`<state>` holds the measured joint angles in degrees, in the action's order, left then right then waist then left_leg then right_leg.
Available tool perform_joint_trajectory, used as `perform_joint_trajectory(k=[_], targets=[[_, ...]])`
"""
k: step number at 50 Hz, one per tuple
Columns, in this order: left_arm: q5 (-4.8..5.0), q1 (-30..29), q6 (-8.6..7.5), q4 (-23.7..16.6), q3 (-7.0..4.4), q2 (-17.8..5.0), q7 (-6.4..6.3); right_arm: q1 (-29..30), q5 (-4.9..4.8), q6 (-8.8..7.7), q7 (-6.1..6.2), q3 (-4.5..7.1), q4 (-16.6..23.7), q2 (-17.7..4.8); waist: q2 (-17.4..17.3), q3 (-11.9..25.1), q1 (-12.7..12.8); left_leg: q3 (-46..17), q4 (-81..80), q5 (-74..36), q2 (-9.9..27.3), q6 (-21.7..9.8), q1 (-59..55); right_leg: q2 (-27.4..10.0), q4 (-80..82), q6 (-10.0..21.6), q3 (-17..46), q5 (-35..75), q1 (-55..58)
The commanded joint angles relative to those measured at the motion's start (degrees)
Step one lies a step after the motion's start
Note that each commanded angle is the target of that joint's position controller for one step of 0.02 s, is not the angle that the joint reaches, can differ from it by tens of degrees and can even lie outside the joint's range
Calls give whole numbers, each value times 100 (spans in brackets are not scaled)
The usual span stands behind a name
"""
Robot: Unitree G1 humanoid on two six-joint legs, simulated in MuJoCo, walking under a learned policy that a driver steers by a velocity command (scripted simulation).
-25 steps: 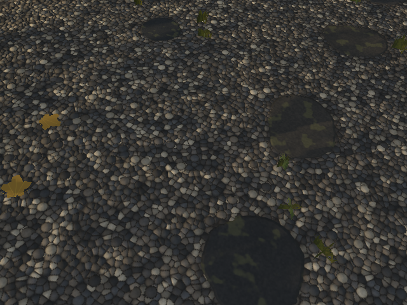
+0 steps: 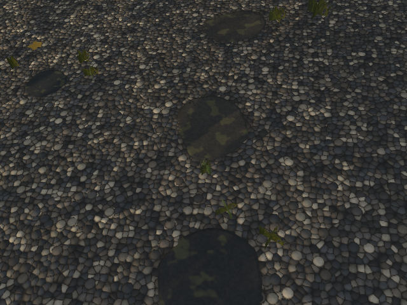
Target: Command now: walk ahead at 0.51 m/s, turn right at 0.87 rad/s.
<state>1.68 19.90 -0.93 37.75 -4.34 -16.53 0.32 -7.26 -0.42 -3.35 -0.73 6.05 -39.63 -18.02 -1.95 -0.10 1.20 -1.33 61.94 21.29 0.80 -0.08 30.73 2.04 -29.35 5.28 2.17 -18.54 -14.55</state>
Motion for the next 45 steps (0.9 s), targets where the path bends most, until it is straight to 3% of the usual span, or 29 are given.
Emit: perform_joint_trajectory(k=[1,3,4,6,8,10,12,14,15,16,17,18,19,20,22,23,26,29,32,33,34,35,36,37,38,39,40,42,45], targets=[[-50,-11,-181,-476,-203,-933,-154,898,60,-369,-55,94,572,-452,638,-41,48,-307,-763,-1074,63,93,1517,-1335,1948,946,2408,-1186,1177],[-45,180,-199,-436,-202,-988,-208,954,44,-386,-56,43,513,-332,666,-86,66,-266,-1375,-1484,-86,249,1259,-1175,1918,902,2191,-794,957],[-335,375,-105,-163,-309,-1301,-41,579,571,31,-202,-145,276,-103,1001,-123,145,102,-1232,-1417,-84,392,1045,-757,1919,729,1885,-721,706],[-259,528,-64,-129,-259,-1085,89,789,421,262,-238,-153,399,-184,1056,-311,257,160,-1488,-1367,-79,576,829,-673,1941,756,1990,-777,318],[-239,613,-69,-115,-253,-1056,116,1212,287,264,-231,-172,555,-302,1115,-442,408,103,-1958,-1347,-70,683,750,-705,1939,815,2215,-820,295],[-250,647,-87,-97,-296,-1192,74,1577,250,183,-221,-190,709,-389,1093,-505,539,42,-2448,-1224,-77,649,637,-805,1861,845,2474,-836,467],[-244,399,-135,-133,-319,-1268,31,1451,194,111,-194,-186,751,-481,1144,-481,380,-86,-2857,-1045,-71,496,22,-908,1758,780,2747,-721,435],[-256,58,-212,-116,-291,-1257,23,567,167,35,-108,-139,563,-613,1245,-249,-118,101,-3134,-885,-119,254,-1355,-1018,1439,642,2666,499,129],[-257,-34,-272,-65,-239,-1133,38,-493,221,-35,-15,-42,267,-811,936,217,-656,121,-3245,-831,-156,95,-2709,-711,301,472,2307,1744,-190],[-246,-88,-335,-77,-143,-837,68,-1760,340,-95,112,92,19,-1246,38,1071,-1231,-631,-3405,311,577,-69,-4191,-116,-1752,295,1552,1840,-832],[-55,132,-390,-430,10,-217,73,-2302,471,-88,134,221,-83,-1964,-2279,1722,-1033,-3900,-4791,3511,1946,-446,-5175,716,-3668,37,842,-962,-2456],[-108,159,-351,-250,93,-314,20,-1555,445,-86,72,125,33,-1483,-1617,1077,-658,-5001,-5190,3585,2197,-648,-4470,373,-4522,142,883,-658,-3039],[-215,-75,-314,-132,58,-533,50,-1142,410,-73,44,8,117,-946,-584,573,-516,-4163,-4935,2945,2058,-713,-3924,55,-4644,170,755,-85,-3050],[-320,-300,-300,-81,50,-634,137,-1131,391,-87,28,-53,17,-686,-40,356,-480,-3303,-4865,2173,1781,-735,-3505,-154,-4408,144,654,231,-2881],[-466,-797,-288,-215,102,-515,262,-1453,355,-164,29,-177,-297,-424,-309,-112,-438,-2360,-5010,1113,1222,-815,-2999,-242,-3959,62,731,307,-2882],[-483,-890,-269,-263,144,-453,297,-1609,295,-208,12,-211,-451,-341,-519,-218,-366,-2201,-5070,733,1101,-878,-2970,-287,-3764,3,653,301,-2933],[-591,-1562,-249,-574,261,-418,356,-1920,121,-279,0,-233,-653,-344,-422,-516,-300,-2052,-5373,-370,1061,-1234,-2965,-561,-3166,-293,91,414,-3475],[-472,-2359,-331,-902,445,-263,460,-1734,129,-295,30,-146,-666,-600,-375,-701,-289,-1381,-5723,-1549,742,-1149,-1970,-436,-1411,-485,-265,1024,-2235],[-389,-2264,-341,-832,413,-388,384,-1827,37,-298,-35,-77,-787,-924,-406,-450,-156,-1168,-5637,-3479,890,-1050,-1606,-60,-832,-346,-549,1388,-468],[-402,-1902,-340,-694,327,-560,292,-1862,21,-314,-52,-73,-829,-998,-319,-145,36,-1006,-5009,-4662,851,-950,-1823,77,-689,-276,-524,1250,113],[-428,-1066,-346,-409,227,-716,187,-1836,14,-310,-49,-49,-866,-1121,-182,381,470,-802,-3843,-5420,692,-832,-1852,230,-491,-206,-538,1072,1099],[-474,-147,-349,-144,109,-916,62,-1754,1,-314,-50,-36,-849,-1168,-113,885,959,-770,-2442,-4953,459,-721,-1214,-39,-448,-167,-362,934,2393],[-604,853,-369,-14,-55,-1371,-82,-1662,39,-334,-51,-137,-723,-722,447,1565,1334,-550,-516,-2924,20,-651,-248,-1263,-269,-89,827,-840,3561],[-759,895,-373,-31,-82,-1668,-108,-2067,-98,-284,-8,-302,-468,107,1593,2040,795,-469,1257,635,-292,-647,767,-2840,854,72,3490,-3070,3753],[-592,372,-326,-74,-64,-1391,-99,-1821,-97,-190,8,-222,-390,-367,1426,1583,628,-477,1711,38,-190,-708,1237,-2793,1633,214,4465,-3398,3064],[-516,-149,-324,-69,31,-905,-90,-1506,-13,-105,-15,-200,-389,-430,988,697,386,-385,1588,-465,149,-686,1424,-2529,1539,225,3388,-2684,2379],[-479,-304,-358,8,75,-640,-61,-1341,64,-45,-76,-225,-444,-336,694,245,275,-340,1396,-660,325,-628,1315,-2265,1551,223,2515,-1543,1786],[-427,-272,-441,201,129,-425,-66,-1350,168,117,-181,-240,-502,-125,783,-93,-18,-312,1214,-683,522,-506,1088,-1932,1764,103,1381,-440,1129],[-259,-41,-588,562,178,-170,-7,-671,217,310,-297,-295,-225,87,687,-476,-134,-154,1096,-995,661,-466,1559,-1708,2039,-84,156,1028,1068]])
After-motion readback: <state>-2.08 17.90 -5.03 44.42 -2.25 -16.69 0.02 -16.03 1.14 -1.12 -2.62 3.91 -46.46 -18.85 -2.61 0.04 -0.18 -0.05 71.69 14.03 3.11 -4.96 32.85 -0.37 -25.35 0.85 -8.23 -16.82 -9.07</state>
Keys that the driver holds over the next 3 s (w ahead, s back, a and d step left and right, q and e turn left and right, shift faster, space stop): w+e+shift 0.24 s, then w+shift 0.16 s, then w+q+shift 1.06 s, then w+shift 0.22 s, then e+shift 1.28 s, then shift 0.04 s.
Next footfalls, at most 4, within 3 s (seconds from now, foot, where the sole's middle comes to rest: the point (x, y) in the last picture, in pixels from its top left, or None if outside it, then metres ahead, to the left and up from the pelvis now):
0.30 left None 0.33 0.10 -0.78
0.72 right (304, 261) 0.61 -0.24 -0.78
1.16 left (250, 158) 1.06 -0.08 -0.78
1.56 right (248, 84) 1.51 -0.10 -0.78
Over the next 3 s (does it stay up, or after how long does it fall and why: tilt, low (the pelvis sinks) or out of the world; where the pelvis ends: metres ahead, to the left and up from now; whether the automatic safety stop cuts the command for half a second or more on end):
stays up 1.73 0.15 0.00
